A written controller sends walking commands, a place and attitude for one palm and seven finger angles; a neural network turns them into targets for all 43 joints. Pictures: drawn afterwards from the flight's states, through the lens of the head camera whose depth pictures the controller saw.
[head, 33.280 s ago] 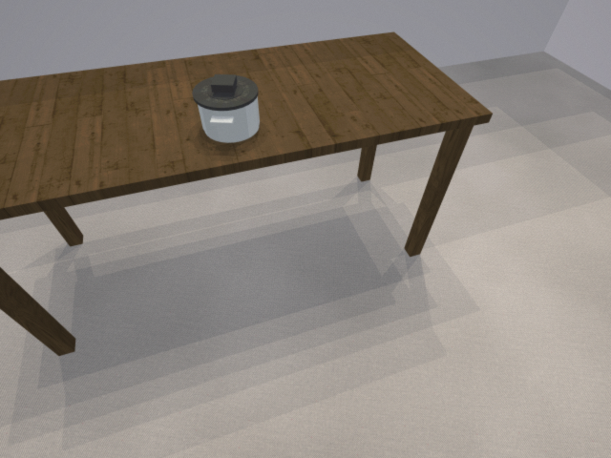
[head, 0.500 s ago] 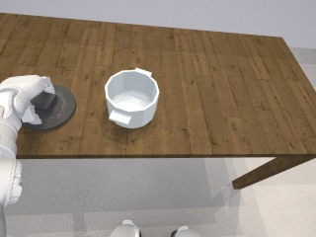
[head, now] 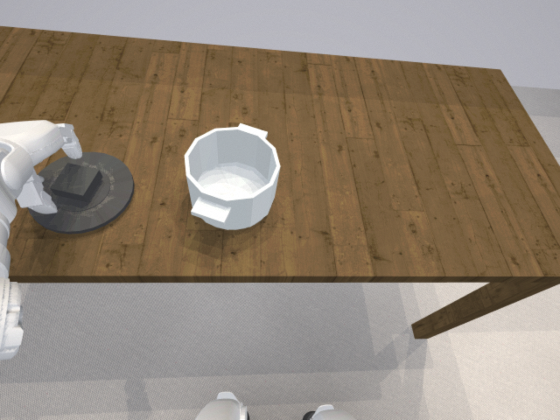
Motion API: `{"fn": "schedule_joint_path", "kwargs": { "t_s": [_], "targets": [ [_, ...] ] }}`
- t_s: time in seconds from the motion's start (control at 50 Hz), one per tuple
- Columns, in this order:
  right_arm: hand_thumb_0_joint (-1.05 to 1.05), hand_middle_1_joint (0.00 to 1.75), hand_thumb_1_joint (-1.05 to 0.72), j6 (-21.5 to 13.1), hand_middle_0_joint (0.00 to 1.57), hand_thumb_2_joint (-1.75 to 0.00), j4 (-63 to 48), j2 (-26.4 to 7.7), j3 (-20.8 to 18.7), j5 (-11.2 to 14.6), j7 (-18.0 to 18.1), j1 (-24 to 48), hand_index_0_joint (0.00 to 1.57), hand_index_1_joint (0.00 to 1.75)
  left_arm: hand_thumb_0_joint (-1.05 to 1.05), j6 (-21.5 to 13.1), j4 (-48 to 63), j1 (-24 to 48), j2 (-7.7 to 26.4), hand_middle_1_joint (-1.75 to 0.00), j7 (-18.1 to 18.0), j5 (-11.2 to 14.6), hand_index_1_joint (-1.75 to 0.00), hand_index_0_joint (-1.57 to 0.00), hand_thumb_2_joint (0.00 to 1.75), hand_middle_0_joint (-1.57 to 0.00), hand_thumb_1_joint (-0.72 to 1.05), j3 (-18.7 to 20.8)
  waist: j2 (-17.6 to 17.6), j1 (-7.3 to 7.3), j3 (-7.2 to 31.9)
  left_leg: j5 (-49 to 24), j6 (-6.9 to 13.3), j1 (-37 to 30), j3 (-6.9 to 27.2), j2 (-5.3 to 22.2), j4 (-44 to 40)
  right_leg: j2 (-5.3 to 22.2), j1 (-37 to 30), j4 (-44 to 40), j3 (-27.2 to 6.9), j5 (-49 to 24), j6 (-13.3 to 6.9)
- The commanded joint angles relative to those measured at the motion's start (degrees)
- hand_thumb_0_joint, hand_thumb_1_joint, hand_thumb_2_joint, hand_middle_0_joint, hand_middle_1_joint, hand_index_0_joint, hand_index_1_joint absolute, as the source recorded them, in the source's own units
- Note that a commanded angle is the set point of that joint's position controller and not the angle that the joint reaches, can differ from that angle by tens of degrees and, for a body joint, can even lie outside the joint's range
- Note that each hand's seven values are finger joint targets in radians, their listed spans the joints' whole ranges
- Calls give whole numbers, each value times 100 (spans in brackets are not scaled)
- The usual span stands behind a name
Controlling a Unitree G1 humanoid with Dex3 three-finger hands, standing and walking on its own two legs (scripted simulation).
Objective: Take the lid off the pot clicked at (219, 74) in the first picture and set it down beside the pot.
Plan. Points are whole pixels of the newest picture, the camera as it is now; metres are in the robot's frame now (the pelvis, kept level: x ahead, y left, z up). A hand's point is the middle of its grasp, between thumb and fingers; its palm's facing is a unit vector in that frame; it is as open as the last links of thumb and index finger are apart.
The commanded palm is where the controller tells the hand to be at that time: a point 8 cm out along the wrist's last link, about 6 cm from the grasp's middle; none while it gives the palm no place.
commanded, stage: raise the empty hand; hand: left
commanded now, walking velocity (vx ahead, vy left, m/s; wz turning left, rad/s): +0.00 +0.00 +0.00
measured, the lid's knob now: (77, 182) +0.48 +0.32 -0.02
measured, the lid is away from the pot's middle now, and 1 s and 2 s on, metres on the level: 0.25 0.25 0.25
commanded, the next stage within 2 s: draw the hand back to the body in 1.00 s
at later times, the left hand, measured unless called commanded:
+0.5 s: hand (21, 152) +0.44 +0.33 +0.09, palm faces -0.40 -0.11 -0.91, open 11.0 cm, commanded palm +0.47 +0.31 +0.15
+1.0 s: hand (3, 122) +0.44 +0.33 +0.14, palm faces -0.37 -0.12 -0.92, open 11.0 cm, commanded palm +0.46 +0.31 +0.19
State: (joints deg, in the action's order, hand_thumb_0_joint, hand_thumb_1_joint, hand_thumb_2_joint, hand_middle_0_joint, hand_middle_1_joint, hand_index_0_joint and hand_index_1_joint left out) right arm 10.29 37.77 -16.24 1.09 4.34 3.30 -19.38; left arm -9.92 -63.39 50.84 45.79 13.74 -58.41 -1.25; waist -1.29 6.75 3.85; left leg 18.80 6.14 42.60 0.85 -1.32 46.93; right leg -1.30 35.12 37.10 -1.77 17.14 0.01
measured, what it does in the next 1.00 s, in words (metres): stands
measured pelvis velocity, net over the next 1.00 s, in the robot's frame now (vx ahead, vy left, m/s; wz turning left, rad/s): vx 0.01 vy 0.01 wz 0.02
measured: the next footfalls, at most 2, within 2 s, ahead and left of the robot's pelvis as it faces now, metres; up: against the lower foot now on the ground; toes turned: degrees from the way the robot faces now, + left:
none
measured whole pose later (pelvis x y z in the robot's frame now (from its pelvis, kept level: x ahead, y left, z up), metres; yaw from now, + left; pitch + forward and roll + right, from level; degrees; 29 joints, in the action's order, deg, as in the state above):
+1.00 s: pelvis +0.01 +0.01 +0.03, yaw +1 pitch +8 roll -4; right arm 8.8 37.9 -15.9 1.4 4.9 2.9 -17.4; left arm -7.3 -58.9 56.1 43.7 22.4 -54.6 -4.4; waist -1.2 4.0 2.4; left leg 13.1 6.9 27.5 -0.2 -3.8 32.6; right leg 1.6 21.0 24.5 -2.9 12.4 -0.5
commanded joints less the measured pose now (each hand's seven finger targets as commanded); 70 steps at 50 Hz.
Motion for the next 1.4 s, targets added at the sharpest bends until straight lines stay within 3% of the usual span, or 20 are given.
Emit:
{"fn": "schedule_joint_path", "kwargs": {
  "t_s": [0.0, 0.08, 0.12, 0.18, 0.22, 0.28, 0.38, 0.4, 0.46, 0.52, 0.6, 0.72, 0.8, 0.86, 0.94, 1.08, 1.14, 1.22, 1.3, 1.38],
  "targets": [
    [0, 30, -90, -83, 20, -90, -387, -1146, -408, -21, 113, -582, 20, 30, 0, -172, 1117, 2290, 1666, -85, -3, 253, -85, -36, 67, -36, -2, 522, -904, -25, 2463, -2330, -317, -3521, 588, 245, -714, -426, 527, -445, 504, -647, -296],
    [0, 30, -90, -73, 20, -90, -333, -1188, -405, 12, 126, -543, 20, 30, 0, -130, 1112, 2510, 1691, -85, 71, 302, -85, -36, 67, -36, -2, 446, -600, 25, 2126, -1733, -246, -3175, 525, 235, -914, -398, 354, -570, 498, -514, -263],
    [0, 30, -90, -74, 20, -90, -334, -1146, -444, -25, 122, -519, 20, 30, 0, -195, 1446, 2644, 1509, -85, 93, 231, -85, -36, 67, -36, -2, 337, -1100, -26, 2227, -2174, -372, -3709, 662, 280, -956, -404, 607, -589, 536, -466, -298],
    [0, 30, -90, -105, 20, -90, -357, -1146, -425, 5, 103, -470, 20, 30, 0, -172, 1187, 2426, 1539, -85, 99, 276, -85, -36, 67, -36, -2, 381, -830, -44, 2005, -1835, -330, -3530, 620, 275, -1038, -393, 484, -672, 508, -394, -293],
    [0, 30, -90, -101, 20, -90, -382, -1145, -415, -10, 111, -452, 20, 30, 0, -170, 1429, 2591, 1709, -85, 110, 297, -85, -36, 67, -36, -2, 499, -869, -93, 2279, -2079, -322, -3621, 603, 231, -1057, -374, 200, -705, 462, -595, -300],
    [0, 30, -90, -109, 20, -90, -379, -1106, -460, -4, 73, -400, 20, 30, 0, -92, 1626, 2733, 1298, -85, 128, 304, -85, -36, 67, -36, -2, 212, -1149, -65, 2247, -2301, -418, -4019, 707, 299, -1141, -372, 407, -791, 500, -519, -296],
    [0, 30, -90, -136, 20, -90, -405, -1122, -426, 19, 83, -370, 20, 30, 0, 18, 1198, 2411, 1536, -85, 167, 390, -85, -36, 67, -36, -2, 452, -466, -105, 2051, -2076, -299, -3619, 574, 217, -1266, -359, -83, -924, 452, -686, -262],
    [0, 30, -90, -152, 20, -90, -434, -1150, -407, 24, 81, -344, 20, 30, 0, 16, 1376, 2574, 1586, -85, 198, 383, -85, -36, 67, -36, -2, 463, -613, -161, 2092, -2185, -328, -3665, 603, 232, -1333, -329, -115, -938, 434, -764, -293],
    [0, 30, -90, -158, 20, -90, -399, -1099, -451, 14, 29, -322, 20, 30, 0, 112, 1558, 2869, 1077, -85, 254, 323, -85, -36, 67, -36, -2, 22, -891, -93, 1941, -2099, -434, -4013, 770, 299, -1448, -350, 208, -992, 492, -501, -283],
    [0, 30, -90, -174, 20, -90, -454, -1102, -439, -6, 45, -298, 20, 30, 0, 67, 1781, 2929, 1505, -85, 320, 322, -85, -36, 67, -36, -2, 367, -966, -169, 2234, -2442, -418, -4257, 788, 262, -1434, -337, -83, -1060, 430, -677, -298],
    [0, 30, -90, -205, 20, -90, -502, -1082, -441, -18, 37, -224, 20, 30, 0, 46, 2032, 2985, 1362, -85, 421, 406, -85, -36, 67, -36, -2, 310, -973, -197, 2342, -2830, -440, -4415, 800, 291, -1517, -302, -222, -1168, 416, -849, -288],
    [0, 30, -90, -168, 20, -90, -483, -1061, -419, -4, -19, -166, 20, 30, 0, 181, 1449, 2639, 1192, -85, 488, 412, -85, -36, 67, -36, -2, 205, -512, -214, 1765, -2317, -413, -3996, 735, 248, -1711, -302, -374, -1265, 440, -712, -274],
    [0, 30, -90, -191, 20, -90, -582, -1040, -423, -14, -11, -36, 20, 30, 0, 207, 2138, 3292, 1144, -85, 580, 386, -85, -36, 67, -36, -2, 60, -863, -218, 2099, -2405, -401, -4315, 768, 254, -1797, -261, -496, -1354, 383, -783, -290],
    [0, 30, -90, -209, 20, -90, -502, -1059, -407, -8, 33, -115, 20, 30, 0, 195, 1984, 3310, 1548, -85, 608, 413, -85, -36, 67, -36, -2, 369, -641, -199, 2122, -2262, -357, -4332, 747, 228, -1880, -283, -696, -1463, 397, -775, -273],
    [0, 30, -90, -260, 20, -90, -375, -1070, -352, 35, 32, -127, 20, 30, 0, 323, 939, 2887, 1005, -85, 728, 473, -85, -36, 67, -36, -2, -113, -192, -117, 1225, -1469, -276, -3615, 579, 215, -2032, -269, -573, -1518, 428, -566, -248],
    [0, 30, -90, -292, 20, -90, -459, -1089, -404, -17, 88, -122, 20, 30, 0, 93, 1947, 3620, 1454, -85, 784, 349, -85, -36, 67, -36, -2, 97, -869, -155, 2176, -1979, -242, -4242, 516, 161, -1883, -285, -826, -1528, 373, -821, -278],
    [0, 30, -90, -272, 20, -90, -485, -1082, -385, -15, 100, -126, 20, 30, 0, -48, 1779, 2963, 1782, -85, 789, 492, -85, -36, 67, -36, -2, 528, -646, -218, 2104, -2327, -209, -4109, 499, 146, -1847, -285, -1042, -1528, 406, -1026, -267],
    [0, 30, -90, -210, 20, -90, -544, -1066, -397, -7, 19, 22, 20, 30, 0, -53, 1770, 2376, 1687, -85, 771, 499, -85, -36, 67, -36, -2, 561, -681, -302, 1804, -2369, -220, -3876, 430, 152, -1886, -254, -1101, -1508, 439, -1060, -272],
    [0, 30, -90, -138, 20, -90, -787, -1025, -427, -25, -66, 246, 20, 30, 0, -112, 2803, 1932, 1814, -85, 743, 553, -85, -36, 67, -36, -2, 792, -979, -398, 2208, -3144, -229, -4274, 474, 173, -1813, -234, -1311, -1552, 400, -1328, -289],
    [0, 30, -90, -49, 20, -90, -838, -1006, -448, -11, -99, 377, 20, 30, 0, -35, 3231, 1308, 1946, -85, 774, 833, -85, -36, 67, -36, -2, 1112, -656, -381, 2144, -3120, -161, -4261, 488, 179, -1871, -222, -1474, -1605, 436, -1383, -220]
  ]
}}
